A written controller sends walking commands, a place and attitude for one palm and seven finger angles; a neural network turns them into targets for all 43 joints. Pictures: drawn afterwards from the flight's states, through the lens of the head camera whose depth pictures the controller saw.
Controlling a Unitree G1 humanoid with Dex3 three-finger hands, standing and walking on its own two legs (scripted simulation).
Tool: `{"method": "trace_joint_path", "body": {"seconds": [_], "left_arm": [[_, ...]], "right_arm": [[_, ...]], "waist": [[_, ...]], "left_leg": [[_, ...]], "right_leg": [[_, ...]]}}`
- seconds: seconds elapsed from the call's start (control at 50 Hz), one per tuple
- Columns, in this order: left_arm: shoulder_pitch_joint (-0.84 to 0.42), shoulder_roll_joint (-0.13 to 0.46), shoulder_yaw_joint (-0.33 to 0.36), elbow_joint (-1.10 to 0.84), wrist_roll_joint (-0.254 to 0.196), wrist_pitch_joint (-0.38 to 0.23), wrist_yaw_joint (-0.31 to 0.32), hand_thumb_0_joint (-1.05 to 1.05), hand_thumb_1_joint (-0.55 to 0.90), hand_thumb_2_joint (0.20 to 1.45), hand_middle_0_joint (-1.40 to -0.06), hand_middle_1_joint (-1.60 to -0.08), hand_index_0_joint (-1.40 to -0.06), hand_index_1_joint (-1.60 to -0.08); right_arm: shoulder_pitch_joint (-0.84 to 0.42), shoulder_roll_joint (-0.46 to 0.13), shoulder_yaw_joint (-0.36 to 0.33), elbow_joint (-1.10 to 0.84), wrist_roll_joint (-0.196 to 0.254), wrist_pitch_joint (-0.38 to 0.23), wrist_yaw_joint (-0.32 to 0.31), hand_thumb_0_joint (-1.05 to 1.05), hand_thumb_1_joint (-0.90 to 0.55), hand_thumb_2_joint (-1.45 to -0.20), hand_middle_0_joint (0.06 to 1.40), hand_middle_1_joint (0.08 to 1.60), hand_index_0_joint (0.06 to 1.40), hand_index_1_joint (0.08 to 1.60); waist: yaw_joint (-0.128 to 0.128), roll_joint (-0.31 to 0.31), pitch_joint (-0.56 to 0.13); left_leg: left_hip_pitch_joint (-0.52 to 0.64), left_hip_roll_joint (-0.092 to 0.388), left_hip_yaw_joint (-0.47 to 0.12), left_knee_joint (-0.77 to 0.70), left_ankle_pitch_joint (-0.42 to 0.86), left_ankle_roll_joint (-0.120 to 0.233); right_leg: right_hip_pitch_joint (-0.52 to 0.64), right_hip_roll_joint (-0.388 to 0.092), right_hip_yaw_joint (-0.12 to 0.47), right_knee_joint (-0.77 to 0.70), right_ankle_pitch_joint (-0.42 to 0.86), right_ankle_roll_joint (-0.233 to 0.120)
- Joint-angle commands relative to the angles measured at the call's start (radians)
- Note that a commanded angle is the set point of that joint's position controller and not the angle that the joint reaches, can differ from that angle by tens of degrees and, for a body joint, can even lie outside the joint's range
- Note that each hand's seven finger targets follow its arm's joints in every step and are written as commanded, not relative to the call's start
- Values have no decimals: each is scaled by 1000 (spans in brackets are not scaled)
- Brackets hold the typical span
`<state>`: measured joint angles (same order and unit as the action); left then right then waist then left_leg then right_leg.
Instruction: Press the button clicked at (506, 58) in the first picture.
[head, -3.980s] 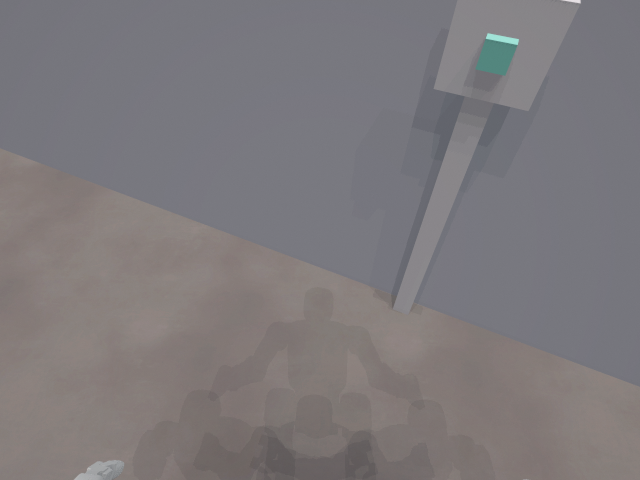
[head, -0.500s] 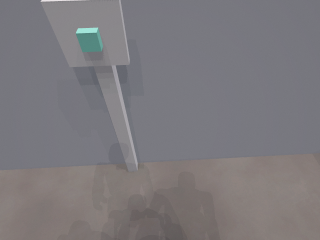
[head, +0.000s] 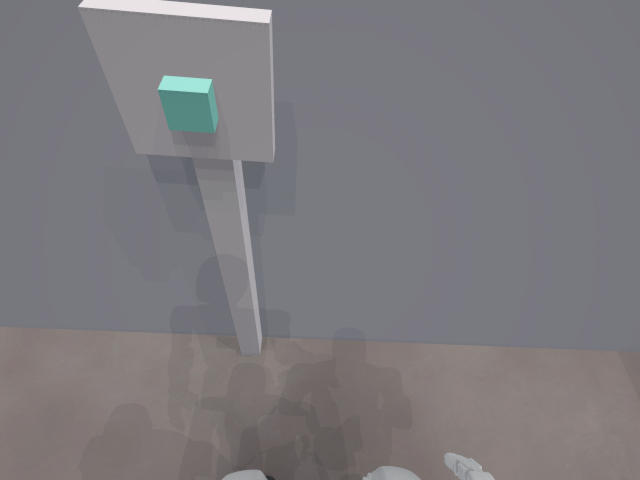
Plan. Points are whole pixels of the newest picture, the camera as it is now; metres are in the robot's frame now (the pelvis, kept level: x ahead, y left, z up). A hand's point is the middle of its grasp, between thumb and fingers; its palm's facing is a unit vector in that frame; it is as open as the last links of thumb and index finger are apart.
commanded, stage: come to a stop and stand still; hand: left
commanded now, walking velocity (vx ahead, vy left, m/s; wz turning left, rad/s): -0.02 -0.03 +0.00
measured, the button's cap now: (190, 103) +0.48 +0.21 +0.19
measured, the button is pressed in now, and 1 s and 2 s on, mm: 0 0 0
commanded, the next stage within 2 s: look again from close up in 0.98 s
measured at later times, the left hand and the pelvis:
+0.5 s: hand out of the picture -0.02 +0.13 -0.16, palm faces +0.10 -0.97 -0.22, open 7.3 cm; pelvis -0.03 -0.05 +0.00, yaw +2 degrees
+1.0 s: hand out of the picture -0.05 +0.15 -0.18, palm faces +0.05 -0.99 -0.16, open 7.4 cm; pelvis -0.04 -0.01 +0.00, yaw +0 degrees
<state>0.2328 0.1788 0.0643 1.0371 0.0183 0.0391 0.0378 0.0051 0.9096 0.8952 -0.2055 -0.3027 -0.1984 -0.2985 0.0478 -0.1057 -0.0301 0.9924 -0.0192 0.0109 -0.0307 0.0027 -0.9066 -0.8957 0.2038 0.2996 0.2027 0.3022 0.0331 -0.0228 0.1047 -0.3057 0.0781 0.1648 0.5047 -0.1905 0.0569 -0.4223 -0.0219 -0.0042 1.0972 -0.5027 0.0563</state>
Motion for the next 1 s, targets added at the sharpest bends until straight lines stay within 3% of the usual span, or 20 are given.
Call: {"method": "trace_joint_path", "body": {"seconds": [0.0,0.08,0.12,0.14,0.16,0.18,0.2,0.22,0.26,0.3,0.44,0.5,0.52,0.54,0.56,0.58,0.6,0.7,0.74,0.98], "left_arm": [[84,52,24,-67,-1,5,-1,0,900,900,-200,-300,-200,-300],[89,33,11,-83,2,-1,-5,0,900,900,-200,-300,-200,-300],[144,36,4,-64,5,-15,-7,0,900,900,-200,-300,-200,-300],[188,58,4,-46,10,-23,-5,0,900,900,-200,-300,-200,-300],[179,123,3,-54,22,-36,-3,0,900,900,-200,-300,-200,-300],[106,204,5,-91,19,-38,-3,0,900,900,-200,-300,-200,-300],[55,232,11,-114,15,-31,-2,0,900,900,-200,-300,-200,-300],[15,239,22,-120,16,-41,1,0,900,900,-200,-300,-200,-300],[-41,193,12,-121,12,-44,-3,0,900,900,-200,-300,-200,-300],[-26,175,11,-117,9,-50,-5,0,900,900,-200,-300,-200,-300],[119,184,23,-34,14,-53,1,0,900,900,-200,-300,-200,-300],[78,172,17,-13,5,-46,2,0,900,900,-200,-300,-200,-300],[56,152,12,-11,-2,-42,2,0,900,900,-200,-300,-200,-300],[59,112,3,-15,-8,-36,0,0,900,900,-200,-300,-200,-300],[71,67,-7,-20,-10,-32,-4,0,900,900,-200,-300,-200,-300],[57,45,-14,-20,-8,-33,-6,0,900,900,-200,-300,-200,-300],[44,34,-20,-4,-4,-24,-4,0,900,900,-200,-300,-200,-300],[110,59,-37,75,-2,-38,-10,0,900,900,-200,-300,-200,-300],[100,63,-42,92,-2,-42,-8,0,900,900,-200,-300,-200,-300],[101,51,-48,107,-5,-48,0,0,900,900,-200,-300,-200,-300]], "right_arm": [[91,-209,-68,-42,-2,2,-7,0,-900,-900,200,300,200,300],[71,-219,-75,-54,-13,7,9,0,-900,-900,200,300,200,300],[68,-218,-72,-49,-10,12,16,0,-900,-900,200,300,200,300],[79,-196,-68,-50,-3,15,19,0,-900,-900,200,300,200,300],[111,-132,-55,-52,9,22,26,0,-900,-900,200,300,200,300],[103,-90,-43,-81,10,32,32,0,-900,-900,200,300,200,300],[75,-147,-50,-91,1,47,37,0,-900,-900,200,300,200,300],[85,-148,-50,-82,-4,50,39,0,-900,-900,200,300,200,300],[173,-176,-56,-29,-8,43,45,0,-900,-900,200,300,200,300],[230,-172,-52,-2,-7,34,47,0,-900,-900,200,300,200,300],[202,-135,-28,-18,3,12,31,0,-900,-900,200,300,200,300],[288,-115,-20,24,10,2,20,0,-900,-900,200,300,200,300],[339,-117,-17,47,10,-5,16,0,-900,-900,200,300,200,300],[354,-149,-19,57,7,-15,13,0,-900,-900,200,300,200,300],[340,-197,-23,50,3,-21,8,0,-900,-900,200,300,200,300],[316,-219,-24,44,1,-19,3,0,-900,-900,200,300,200,300],[285,-212,-22,57,2,-22,0,0,-900,-900,200,300,200,300],[259,-160,-6,75,11,-31,-9,0,-900,-900,200,300,200,300],[270,-148,-5,91,13,-29,-7,0,-900,-900,200,300,200,300],[300,-133,5,130,11,-38,-5,0,-900,-900,200,300,200,300]], "waist": [[-34,173,-203],[-30,246,-170],[1,201,-162],[18,126,-147],[9,-82,-107],[-4,-272,-32],[3,-197,-16],[-5,-274,3],[-44,-199,15],[-42,-142,-28],[34,-144,-94],[-11,-138,-114],[-35,-103,-129],[-34,15,-138],[-21,153,-137],[-17,160,-97],[-16,262,-80],[-3,136,-68],[-17,25,-45],[-24,42,-30]], "left_leg": [[154,241,-168,-113,587,120],[45,233,-204,-163,186,101],[-34,197,-200,-148,-63,59],[-113,142,-171,-90,-193,15],[-168,37,-96,72,-308,-55],[-210,-31,-99,229,-353,-89],[-148,-10,-159,313,-322,-80],[-173,-18,-187,375,-268,-72],[-163,-21,-174,461,-157,-74],[-167,-24,-151,464,-113,-91],[-124,-26,-121,191,-236,-104],[76,-45,-89,-32,-105,-95],[177,-38,-90,-127,-22,-88],[240,33,-160,-163,37,-65],[195,143,-269,-181,89,-21],[98,184,-291,-209,74,6],[57,179,-312,-272,19,17],[90,79,-180,-176,169,-17],[94,60,-166,-170,97,-38],[123,53,-152,-203,108,-43]], "right_leg": [[-9,-19,5,-15,32,0],[105,-33,-46,-259,47,-25],[228,-26,-72,-459,139,-30],[316,-35,-69,-596,223,-28],[268,-170,108,-783,93,-66],[108,-359,375,-948,-98,-146],[-19,-397,397,-996,-190,-189],[-26,-367,422,-1005,-197,-188],[0,-289,260,-951,-71,-151],[98,-257,170,-899,100,-136],[314,-307,181,-810,436,-208],[225,-252,123,-753,449,-166],[162,-212,86,-715,388,-131],[97,-144,34,-645,313,-91],[83,-84,-28,-603,238,-52],[118,-58,-69,-588,211,-33],[139,-57,-82,-553,182,-23],[232,-86,-30,-672,384,-38],[224,-99,-8,-700,413,-42],[234,-101,-4,-722,419,-43]]}}
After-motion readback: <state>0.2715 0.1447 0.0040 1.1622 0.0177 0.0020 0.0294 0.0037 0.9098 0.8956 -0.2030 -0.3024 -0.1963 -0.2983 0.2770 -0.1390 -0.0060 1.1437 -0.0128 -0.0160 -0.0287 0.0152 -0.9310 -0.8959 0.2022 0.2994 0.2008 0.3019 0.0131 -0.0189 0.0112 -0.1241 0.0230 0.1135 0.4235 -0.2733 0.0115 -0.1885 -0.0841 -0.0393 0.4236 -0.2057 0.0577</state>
